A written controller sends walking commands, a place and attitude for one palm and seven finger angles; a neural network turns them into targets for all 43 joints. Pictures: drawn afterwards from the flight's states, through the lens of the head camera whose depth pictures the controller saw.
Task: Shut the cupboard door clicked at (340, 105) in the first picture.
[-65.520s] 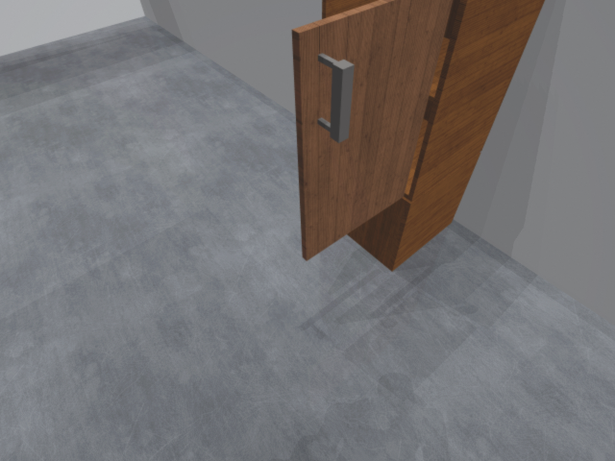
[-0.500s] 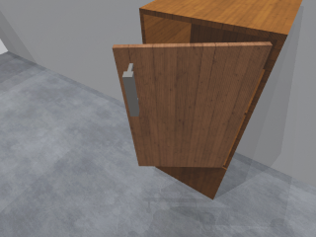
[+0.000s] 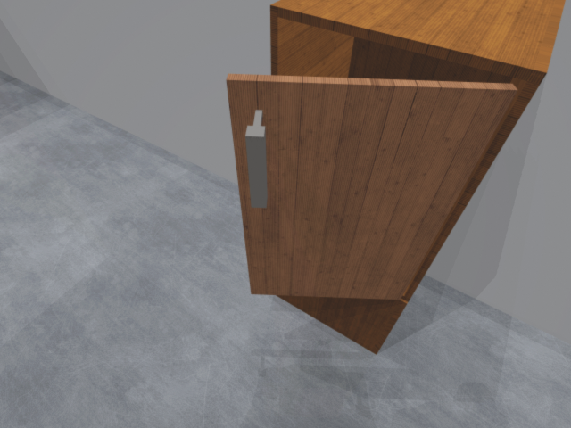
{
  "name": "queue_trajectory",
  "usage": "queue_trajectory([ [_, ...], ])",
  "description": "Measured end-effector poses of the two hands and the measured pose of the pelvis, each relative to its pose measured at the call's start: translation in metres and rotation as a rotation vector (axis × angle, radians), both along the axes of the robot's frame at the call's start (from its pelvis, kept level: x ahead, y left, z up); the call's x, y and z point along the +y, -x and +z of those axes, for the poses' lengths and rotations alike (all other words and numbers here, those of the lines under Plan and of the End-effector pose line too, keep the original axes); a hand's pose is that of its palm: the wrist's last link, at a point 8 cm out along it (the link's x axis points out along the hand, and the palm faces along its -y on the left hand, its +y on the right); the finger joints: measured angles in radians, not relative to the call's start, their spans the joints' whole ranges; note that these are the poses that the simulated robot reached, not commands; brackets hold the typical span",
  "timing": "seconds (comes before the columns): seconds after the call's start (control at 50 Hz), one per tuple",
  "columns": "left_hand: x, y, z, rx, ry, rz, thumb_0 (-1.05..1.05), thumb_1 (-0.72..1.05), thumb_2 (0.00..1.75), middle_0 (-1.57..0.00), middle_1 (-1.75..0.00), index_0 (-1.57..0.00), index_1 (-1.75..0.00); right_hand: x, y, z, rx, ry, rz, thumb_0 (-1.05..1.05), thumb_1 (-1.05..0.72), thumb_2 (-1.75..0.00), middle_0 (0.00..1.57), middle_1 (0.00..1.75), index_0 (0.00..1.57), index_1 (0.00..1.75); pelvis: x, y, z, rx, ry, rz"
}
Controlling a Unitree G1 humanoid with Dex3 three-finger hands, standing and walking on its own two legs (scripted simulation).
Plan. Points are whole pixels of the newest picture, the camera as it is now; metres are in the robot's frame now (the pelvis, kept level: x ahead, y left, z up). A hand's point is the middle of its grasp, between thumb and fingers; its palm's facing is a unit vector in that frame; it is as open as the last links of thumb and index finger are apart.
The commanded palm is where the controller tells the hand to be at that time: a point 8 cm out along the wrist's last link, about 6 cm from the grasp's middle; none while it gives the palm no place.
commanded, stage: come to a stop and stand still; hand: left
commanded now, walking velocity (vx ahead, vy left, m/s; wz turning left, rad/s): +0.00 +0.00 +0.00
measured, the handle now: (258, 160) +0.46 +0.08 +0.14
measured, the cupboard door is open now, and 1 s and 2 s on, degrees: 31 31 31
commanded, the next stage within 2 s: look again from close up in 0.20 s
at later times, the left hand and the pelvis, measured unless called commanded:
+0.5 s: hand out of the picture -0.06 +0.16 -0.17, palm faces +0.07 -0.98 -0.17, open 7.4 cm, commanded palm none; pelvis +0.00 +0.00 +0.00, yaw +1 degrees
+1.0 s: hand out of the picture -0.03 +0.13 -0.18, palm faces +0.05 -0.99 -0.16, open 7.4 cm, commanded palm none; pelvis +0.01 -0.03 +0.00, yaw +1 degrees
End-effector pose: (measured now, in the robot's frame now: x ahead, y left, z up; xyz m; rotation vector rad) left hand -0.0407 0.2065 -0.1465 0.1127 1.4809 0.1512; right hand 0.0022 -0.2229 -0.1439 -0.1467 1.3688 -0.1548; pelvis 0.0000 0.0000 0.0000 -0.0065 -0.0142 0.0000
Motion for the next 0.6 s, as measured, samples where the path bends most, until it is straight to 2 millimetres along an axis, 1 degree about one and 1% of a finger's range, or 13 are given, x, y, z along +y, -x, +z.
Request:
queue_trajectory([
  [0.2, 0.002, 0.012, 0.003, 0.027, -0.007, 0.036, 0.01, 0.91, 0.90, -0.20, -0.30, -0.20, -0.30, 0.000, -0.015, 0.002, -0.008, 0.015, 0.013, 0.01, -0.91, -0.90, 0.20, 0.30, 0.20, 0.30, 0.003, -0.005, 0.002, -0.001, -0.002, 0.012],
  [0.3, 0.004, 0.018, 0.004, 0.040, -0.011, 0.045, 0.01, 0.91, 0.90, -0.20, -0.30, -0.20, -0.30, -0.002, -0.019, 0.003, -0.011, 0.019, 0.020, 0.01, -0.91, -0.90, 0.20, 0.30, 0.20, 0.30, 0.003, -0.005, 0.003, -0.002, 0.000, 0.016],
  [0.42, 0.002, 0.021, 0.004, 0.048, -0.009, 0.050, 0.01, 0.91, 0.90, -0.20, -0.30, -0.20, -0.30, -0.003, -0.019, 0.004, -0.003, 0.020, 0.024, 0.01, -0.91, -0.90, 0.20, 0.30, 0.20, 0.30, 0.001, -0.005, 0.003, -0.002, -0.001, 0.021],
  [0.6, -0.004, 0.022, 0.004, 0.047, -0.001, 0.055, 0.01, 0.91, 0.90, -0.20, -0.30, -0.20, -0.30, -0.004, -0.013, 0.004, 0.020, 0.014, 0.024, 0.00, -0.91, -0.90, 0.20, 0.30, 0.20, 0.30, -0.002, -0.004, 0.004, 0.001, -0.003, 0.026],
])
